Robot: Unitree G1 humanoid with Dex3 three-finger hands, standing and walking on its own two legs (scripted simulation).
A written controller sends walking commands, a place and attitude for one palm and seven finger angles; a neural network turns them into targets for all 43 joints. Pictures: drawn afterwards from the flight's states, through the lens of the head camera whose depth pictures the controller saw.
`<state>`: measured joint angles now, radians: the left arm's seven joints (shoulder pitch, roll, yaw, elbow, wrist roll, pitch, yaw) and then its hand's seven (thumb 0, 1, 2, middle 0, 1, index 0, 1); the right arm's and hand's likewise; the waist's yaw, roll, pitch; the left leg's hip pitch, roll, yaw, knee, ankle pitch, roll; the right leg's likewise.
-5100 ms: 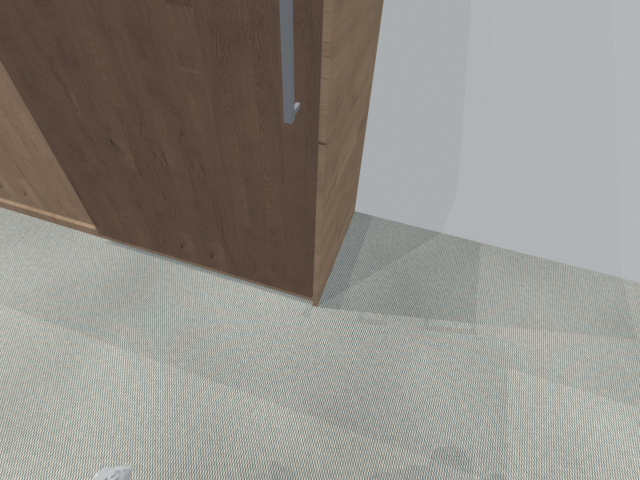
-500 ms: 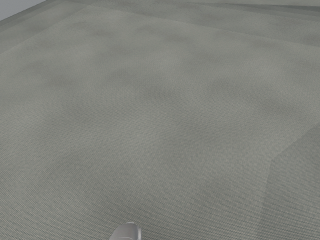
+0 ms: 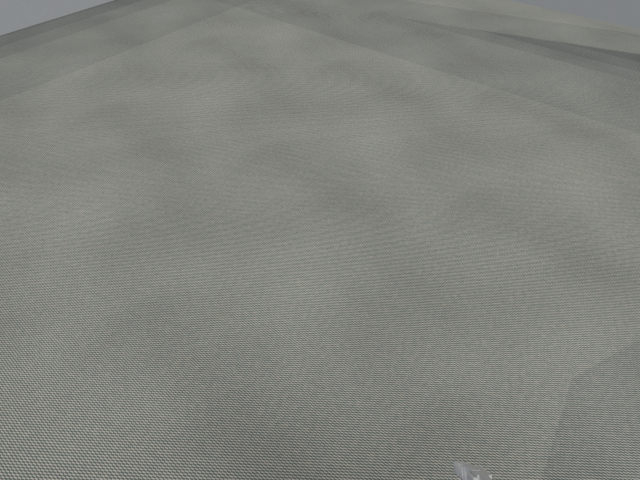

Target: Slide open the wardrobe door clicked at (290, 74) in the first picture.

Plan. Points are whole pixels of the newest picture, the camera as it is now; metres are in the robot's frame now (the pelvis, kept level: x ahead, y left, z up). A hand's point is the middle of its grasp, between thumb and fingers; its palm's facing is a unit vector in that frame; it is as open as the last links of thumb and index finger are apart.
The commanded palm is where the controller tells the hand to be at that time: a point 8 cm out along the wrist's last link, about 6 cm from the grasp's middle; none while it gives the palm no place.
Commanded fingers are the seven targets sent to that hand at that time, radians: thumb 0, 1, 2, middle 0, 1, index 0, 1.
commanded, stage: turn to face it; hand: right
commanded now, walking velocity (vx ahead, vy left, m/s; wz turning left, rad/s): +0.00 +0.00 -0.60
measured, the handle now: out of the picture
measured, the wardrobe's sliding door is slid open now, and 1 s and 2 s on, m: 0.00 0.00 0.00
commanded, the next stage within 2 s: none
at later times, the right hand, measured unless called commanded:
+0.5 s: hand out of the picture +0.01 -0.20 -0.15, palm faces +0.32 +0.90 -0.31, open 7.3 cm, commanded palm none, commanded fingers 0.00 -0.90 -0.90 0.20 0.30 0.20 0.30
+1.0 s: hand out of the picture -0.14 -0.19 -0.17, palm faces +0.60 +0.75 -0.26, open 7.3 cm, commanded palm none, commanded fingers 0.00 -0.90 -0.90 0.20 0.30 0.20 0.30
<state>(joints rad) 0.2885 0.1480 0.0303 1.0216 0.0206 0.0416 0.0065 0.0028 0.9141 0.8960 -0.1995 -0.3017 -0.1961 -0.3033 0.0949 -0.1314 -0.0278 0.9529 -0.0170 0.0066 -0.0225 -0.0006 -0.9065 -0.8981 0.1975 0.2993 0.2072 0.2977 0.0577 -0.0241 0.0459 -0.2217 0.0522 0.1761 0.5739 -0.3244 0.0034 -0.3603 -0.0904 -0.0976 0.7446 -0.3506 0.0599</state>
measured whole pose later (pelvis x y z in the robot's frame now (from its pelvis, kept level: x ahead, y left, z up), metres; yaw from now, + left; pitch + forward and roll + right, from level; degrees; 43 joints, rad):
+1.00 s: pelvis -0.06 +0.02 +0.00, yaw -35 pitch +0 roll +0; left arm 0.13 0.22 0.05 0.87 0.02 0.03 -0.02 0.00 0.90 0.90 -0.20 -0.30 -0.20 -0.30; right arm 0.22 -0.27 -0.08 0.93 -0.01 0.07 -0.02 0.00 -0.91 -0.90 0.20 0.30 0.20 0.30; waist -0.01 0.04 0.09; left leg -0.47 0.13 0.07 1.09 -0.47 -0.09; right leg -0.29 0.00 -0.04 0.57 -0.29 -0.03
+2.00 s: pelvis -0.08 +0.02 +0.01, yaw -71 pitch +0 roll +1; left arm 0.19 0.21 0.04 0.90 0.02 0.03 -0.01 0.00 0.90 0.90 -0.20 -0.30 -0.20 -0.30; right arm 0.16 -0.27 -0.08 0.89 -0.01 0.06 -0.02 0.00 -0.91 -0.90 0.19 0.30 0.20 0.30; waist 0.01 0.01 0.07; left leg -0.46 0.09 0.01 1.00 -0.40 -0.10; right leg -0.27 0.06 0.05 0.46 -0.20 -0.06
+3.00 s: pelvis -0.08 +0.07 +0.01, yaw -107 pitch +0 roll +0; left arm 0.18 0.22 0.05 0.90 0.03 0.04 -0.01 0.00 0.90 0.90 -0.20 -0.30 -0.20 -0.30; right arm 0.14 -0.24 -0.06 0.87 0.00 0.05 -0.02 0.00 -0.91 -0.90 0.19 0.30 0.20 0.30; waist 0.02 -0.01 0.07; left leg -0.38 0.05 0.02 0.83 -0.44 -0.09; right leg -0.28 0.06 0.11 0.49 -0.21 -0.03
